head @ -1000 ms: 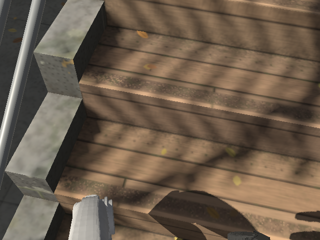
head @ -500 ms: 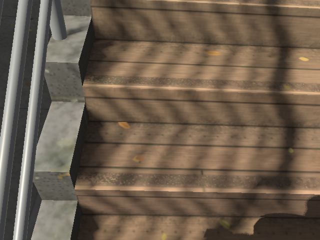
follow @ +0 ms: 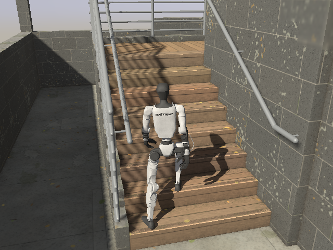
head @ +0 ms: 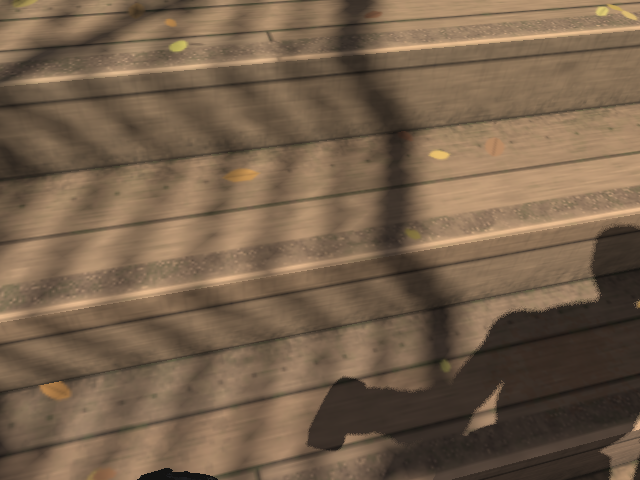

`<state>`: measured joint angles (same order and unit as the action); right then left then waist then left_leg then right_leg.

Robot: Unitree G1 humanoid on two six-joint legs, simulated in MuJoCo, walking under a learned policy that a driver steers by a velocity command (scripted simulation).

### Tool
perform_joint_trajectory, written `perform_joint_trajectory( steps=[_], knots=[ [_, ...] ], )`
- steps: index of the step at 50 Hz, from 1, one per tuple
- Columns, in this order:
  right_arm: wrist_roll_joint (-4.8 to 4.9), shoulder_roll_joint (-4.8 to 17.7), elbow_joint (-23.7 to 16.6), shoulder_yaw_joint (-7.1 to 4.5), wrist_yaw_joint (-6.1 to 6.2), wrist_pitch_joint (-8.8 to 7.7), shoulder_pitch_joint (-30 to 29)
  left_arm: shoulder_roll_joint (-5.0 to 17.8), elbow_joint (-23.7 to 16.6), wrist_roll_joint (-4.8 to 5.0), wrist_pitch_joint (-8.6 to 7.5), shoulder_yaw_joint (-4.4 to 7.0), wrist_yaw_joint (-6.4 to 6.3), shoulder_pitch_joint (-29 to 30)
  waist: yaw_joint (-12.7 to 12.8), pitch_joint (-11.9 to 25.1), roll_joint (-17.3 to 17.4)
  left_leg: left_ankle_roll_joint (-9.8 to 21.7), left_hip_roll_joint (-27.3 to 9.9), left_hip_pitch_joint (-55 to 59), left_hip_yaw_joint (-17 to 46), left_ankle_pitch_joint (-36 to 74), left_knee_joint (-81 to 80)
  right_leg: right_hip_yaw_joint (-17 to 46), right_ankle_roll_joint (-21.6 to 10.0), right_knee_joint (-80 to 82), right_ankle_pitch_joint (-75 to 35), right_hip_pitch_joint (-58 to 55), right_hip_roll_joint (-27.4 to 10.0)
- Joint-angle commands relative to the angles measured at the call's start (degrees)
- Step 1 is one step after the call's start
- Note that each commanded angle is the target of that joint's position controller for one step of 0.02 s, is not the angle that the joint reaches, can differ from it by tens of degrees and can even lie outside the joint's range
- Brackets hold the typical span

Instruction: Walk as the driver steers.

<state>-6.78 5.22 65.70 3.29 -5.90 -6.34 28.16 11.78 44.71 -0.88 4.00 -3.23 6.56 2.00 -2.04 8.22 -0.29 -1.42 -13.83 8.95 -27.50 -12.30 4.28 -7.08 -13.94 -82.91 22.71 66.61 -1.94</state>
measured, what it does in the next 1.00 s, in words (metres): climbs: left foot 0.18 m higher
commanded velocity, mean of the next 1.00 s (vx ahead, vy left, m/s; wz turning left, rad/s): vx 0.50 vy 0.00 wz -0.21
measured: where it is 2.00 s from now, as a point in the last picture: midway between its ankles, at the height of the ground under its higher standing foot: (424, 179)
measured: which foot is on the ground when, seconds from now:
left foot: down 0.00-0.02, up 0.04-0.52, down 0.54-1.00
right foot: down 0.00-0.58, up 0.60-1.00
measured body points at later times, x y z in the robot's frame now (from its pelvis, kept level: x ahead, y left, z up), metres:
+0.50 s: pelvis +0.28 -0.05 +0.18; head +0.28 -0.05 +0.63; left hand +0.22 +0.13 +0.03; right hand +0.46 -0.26 +0.09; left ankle +0.44 +0.03 -0.32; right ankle +0.15 -0.11 -0.56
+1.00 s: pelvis +0.54 -0.11 +0.34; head +0.54 -0.10 +0.79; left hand +0.80 -0.01 +0.25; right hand +0.36 -0.23 +0.20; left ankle +0.43 +0.02 -0.39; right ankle +0.60 -0.26 -0.11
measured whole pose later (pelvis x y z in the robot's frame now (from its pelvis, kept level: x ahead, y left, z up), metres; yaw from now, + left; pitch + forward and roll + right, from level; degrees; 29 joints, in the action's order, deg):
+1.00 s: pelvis +0.54 -0.11 +0.34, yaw -12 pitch +5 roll +0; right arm -7.7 3.8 65.9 1.3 -1.6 -6.4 34.5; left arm 8.1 43.3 -3.5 -1.1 -3.6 3.3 -1.3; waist -7.0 6.2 -1.2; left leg 1.9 0.8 -5.3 -1.9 -25.5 25.6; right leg 2.2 -10.7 -114.0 24.2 75.4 -2.6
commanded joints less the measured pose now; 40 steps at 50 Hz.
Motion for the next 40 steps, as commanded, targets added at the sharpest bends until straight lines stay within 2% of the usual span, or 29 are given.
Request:
perform_joint_trajectory(
  steps=[1,2,3,4,5,6,8,9,12,13,15,17,19,21,22,23,24,26,27,28,29,30,31,32,34,35,37,39,40],
  knots=[
    [-0.46,22.3,-3.4,-5.08,-0.92,-2.24,-8.6,8.4,1.4,1.57,-3.31,4.29,-0.85,-21.8,16.8,5.2,15.5,12.0,-6.1,-14.1,5.0,75.1,33.5,1.8,-0.1,27.4,-12.5,-44.0,11.4],
    [-3.72,10.2,-3.9,-1.57,-3.44,-2.35,4.9,13.1,6.2,3.12,-4.37,4.60,-2.88,-33.1,12.0,23.0,-3.0,5.5,3.0,-48.9,14.2,20.3,58.6,37.2,-10.6,37.1,-16.3,-83.7,-0.2],
    [3.27,15.8,-7.0,-4.76,-4.86,0.05,-3.0,20.8,9.1,-0.60,-3.52,7.75,-3.72,-42.0,14.1,22.7,1.5,6.0,11.1,-54.4,30.5,14.1,77.0,61.2,-1.1,56.8,-8.6,-78.5,-6.5],
    [5.18,11.4,-9.3,-4.86,-4.10,0.71,-7.3,22.2,12.0,-1.44,-5.02,8.90,-4.14,-42.1,13.1,12.1,-3.7,5.7,15.8,-62.0,40.1,19.9,94.8,60.0,4.1,60.3,-4.8,-69.5,-8.7],
    [4.03,8.5,-9.9,-4.44,-2.53,0.00,-9.8,17.6,13.3,0.81,-7.13,7.99,-4.02,-37.6,9.6,6.5,-9.4,5.4,14.9,-63.5,42.3,22.0,106.9,53.3,3.2,57.5,-2.3,-58.3,-6.1],
    [2.42,6.7,-9.1,-3.63,-0.57,-0.47,-12.0,12.0,14.2,1.40,-8.53,6.67,-3.68,-32.5,7.2,3.2,-9.9,7.2,15.9,-67.7,43.8,19.7,114.7,48.7,0.5,53.4,2.9,-52.2,-3.6],
    [2.24,5.1,-11.8,-2.59,1.09,-0.14,-18.4,0.8,14.1,-0.42,-8.20,2.88,-1.60,-20.4,1.0,-2.0,-1.9,12.5,16.5,-74.4,43.4,18.6,125.3,45.0,-3.8,53.3,3.0,-38.6,-2.0],
    [3.61,7.0,-12.8,-3.13,2.05,1.00,-17.6,-2.1,14.1,-2.66,-7.81,1.63,-0.56,-17.0,-1.5,-1.6,3.0,12.8,15.5,-76.0,43.2,19.0,123.4,44.6,-4.6,56.3,-5.2,-37.1,-3.6],
    [2.83,9.0,-12.9,-2.89,2.01,3.48,-18.5,-1.6,15.0,-2.97,-9.61,1.20,-0.91,-11.6,-6.2,-6.2,1.9,14.2,12.0,-79.2,37.1,12.3,121.9,27.6,0.8,60.1,-5.9,-29.4,-0.5],
    [3.15,7.8,-13.4,-1.96,1.12,3.51,-20.7,-0.7,17.3,-3.82,-9.77,1.04,-1.87,-18.3,-3.5,-6.3,-2.3,14.5,13.7,-83.5,33.8,6.1,135.6,27.4,-0.4,61.3,-7.4,-31.9,-0.4],
    [3.23,5.5,-16.5,-0.65,1.47,2.90,-26.8,-2.8,21.8,-5.45,-9.80,-0.22,-2.87,-29.6,-0.6,-7.8,1.6,16.2,13.4,-95.4,33.3,2.8,137.6,25.4,2.4,59.8,-6.0,-40.7,-0.5],
    [3.74,6.6,-20.8,-0.36,2.26,3.18,-33.7,0.3,22.6,-7.03,-10.69,-0.27,-1.76,-34.4,0.4,-6.2,5.1,14.5,10.0,-89.5,29.9,13.2,118.2,23.3,3.4,61.2,-6.9,-40.4,0.3],
    [4.63,7.8,-23.3,-0.46,2.62,4.76,-39.2,1.6,23.4,-6.51,-10.74,-0.38,-1.71,-41.2,4.2,-7.1,-2.4,9.0,8.5,-91.7,27.2,12.5,116.1,24.8,0.9,64.4,-13.5,-43.5,-1.8],
    [3.44,6.6,-24.0,-0.54,3.18,6.44,-41.5,1.7,22.9,-4.96,-11.02,-0.60,-1.01,-44.2,6.3,-8.6,-7.1,7.5,7.8,-92.9,23.5,7.9,109.3,27.8,-1.8,66.4,-20.8,-49.3,-5.0],
    [2.71,6.1,-24.7,-0.53,2.86,6.40,-42.3,1.2,20.5,-3.48,-10.84,-0.40,-0.87,-41.1,5.5,-7.9,-6.5,7.7,8.7,-87.3,20.1,4.6,102.4,25.7,-1.3,67.3,-35.7,-49.4,-6.0],
    [3.18,5.8,-25.8,-0.55,2.00,6.97,-40.4,3.6,15.9,-2.15,-10.95,0.08,-0.51,-31.7,1.4,-4.7,-4.7,7.6,10.7,-67.2,16.9,2.0,90.6,22.6,-2.0,68.5,-54.2,-39.3,-7.0],
    [3.75,5.2,-27.7,-0.35,0.49,8.28,-42.4,6.9,15.8,-1.36,-11.54,0.52,-0.41,-31.6,0.6,-1.1,-7.6,6.4,13.7,-52.0,14.4,2.3,86.5,21.7,-4.1,68.7,-77.8,-34.5,-9.1],
    [3.74,7.9,-29.4,-1.06,-0.43,8.64,-41.1,14.1,16.0,1.58,-12.21,3.40,-0.36,-34.1,-0.1,-1.1,-12.0,3.3,18.9,-51.6,11.5,-7.4,67.7,20.7,-4.0,66.9,-104.5,-55.3,-11.9],
    [3.97,9.6,-29.2,-2.00,0.26,7.94,-37.8,15.1,16.0,2.10,-11.73,4.78,-0.24,-31.7,-1.9,-0.7,-11.8,4.7,20.2,-51.7,13.0,-10.1,54.9,19.5,-2.0,60.6,-111.5,-66.3,-11.7],
    [4.69,13.2,-24.4,-3.70,0.99,7.31,-22.8,13.0,16.6,-2.31,-11.61,5.14,0.32,-35.7,-1.8,12.1,-6.2,10.3,17.2,-33.5,22.1,7.5,60.5,16.5,1.5,46.9,-122.2,-63.4,-9.2],
    [4.42,14.1,-19.1,-4.45,1.73,7.46,-8.8,8.0,17.1,-4.00,-11.38,4.56,0.87,-37.0,-3.9,21.3,1.3,17.8,12.0,-12.0,40.7,12.4,52.2,19.3,3.4,35.0,-103.1,-47.6,-6.7],
    [2.27,15.3,-13.5,-5.20,2.70,7.49,5.6,2.1,16.4,-4.19,-10.23,3.37,2.20,-32.0,-11.1,16.5,16.2,27.9,0.5,-1.1,68.7,4.5,30.9,20.7,7.1,8.8,-30.3,-23.7,6.6],
    [0.27,15.4,-14.7,-5.32,3.25,5.86,6.1,4.2,17.0,0.68,-9.70,5.23,1.79,-26.4,-13.1,3.3,11.2,23.9,0.3,-13.3,78.9,-17.4,22.5,26.8,5.7,-16.1,-25.8,-10.2,9.7],
    [1.71,14.3,-13.6,-5.39,3.04,4.00,-2.5,4.0,15.1,1.40,-10.47,5.39,0.18,-24.4,-7.9,-3.6,7.6,23.8,-1.7,-20.1,72.9,-15.7,25.3,27.5,4.6,-26.1,-26.7,-3.1,8.1],
    [2.82,3.1,-9.4,-2.99,2.08,3.27,-9.2,3.3,9.4,-0.69,-9.55,5.29,-2.37,-15.0,-1.8,-2.0,-6.4,20.8,-0.5,-23.5,57.0,-1.0,25.1,25.9,-0.5,-29.8,-23.1,1.0,8.3],
    [3.12,-0.6,-8.1,-1.56,1.93,2.88,-13.0,0.1,8.6,-1.48,-8.76,4.24,-3.23,-15.6,1.8,-2.1,-5.6,17.3,2.5,-27.0,49.4,-3.0,24.1,25.6,-1.8,-26.9,-23.7,1.5,6.1],
    [3.86,-2.3,-8.6,-1.16,2.45,2.11,-20.1,-1.9,9.5,-1.15,-7.28,3.30,-3.93,-20.0,6.2,-5.2,1.5,15.7,6.4,-32.5,39.0,-3.2,18.4,22.6,-0.9,-27.6,-13.6,3.6,5.0],
    [1.50,0.0,-7.0,-1.45,2.15,2.32,-14.6,0.0,5.2,-1.14,-7.24,2.88,-3.31,-12.2,5.3,-4.7,-2.4,14.5,6.5,-33.2,33.8,-3.0,16.1,17.0,-0.7,-25.5,-17.0,6.7,2.6],
    [7.78,5.2,-4.9,-3.04,5.66,-0.73,-9.1,-3.7,-0.8,-1.35,-7.03,2.55,-4.96,-9.1,7.1,-14.6,-3.4,10.9,4.0,-42.7,32.2,-11.2,11.6,10.8,7.7,-15.8,-20.1,-3.6,2.0]
  ],
)
Velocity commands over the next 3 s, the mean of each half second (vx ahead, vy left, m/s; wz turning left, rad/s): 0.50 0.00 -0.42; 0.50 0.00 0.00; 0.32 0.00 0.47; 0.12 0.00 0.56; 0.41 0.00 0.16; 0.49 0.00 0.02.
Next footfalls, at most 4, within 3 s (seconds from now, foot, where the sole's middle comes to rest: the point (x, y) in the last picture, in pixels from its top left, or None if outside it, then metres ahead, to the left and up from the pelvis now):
0.54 left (305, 435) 0.47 0.01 -0.42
1.16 right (510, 187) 0.86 -0.35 -0.25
1.76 left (362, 180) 0.86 -0.08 -0.25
2.18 right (455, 16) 1.14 -0.26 -0.07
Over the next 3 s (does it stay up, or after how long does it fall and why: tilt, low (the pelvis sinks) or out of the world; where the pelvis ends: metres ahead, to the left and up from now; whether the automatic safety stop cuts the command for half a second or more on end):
stays up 1.35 -0.04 0.82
